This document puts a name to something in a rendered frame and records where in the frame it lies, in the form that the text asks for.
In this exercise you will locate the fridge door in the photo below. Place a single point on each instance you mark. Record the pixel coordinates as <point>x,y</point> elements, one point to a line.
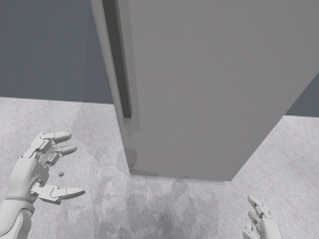
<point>209,79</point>

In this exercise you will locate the robot left forearm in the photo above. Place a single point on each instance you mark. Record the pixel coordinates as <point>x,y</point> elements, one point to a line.
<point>15,218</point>

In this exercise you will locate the robot right hand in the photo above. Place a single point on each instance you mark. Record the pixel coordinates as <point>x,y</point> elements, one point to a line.
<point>266,226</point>

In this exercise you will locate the robot left hand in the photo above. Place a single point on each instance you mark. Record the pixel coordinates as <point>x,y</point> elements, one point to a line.
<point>23,182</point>

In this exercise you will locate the handle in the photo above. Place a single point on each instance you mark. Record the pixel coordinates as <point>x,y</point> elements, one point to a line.
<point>114,27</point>

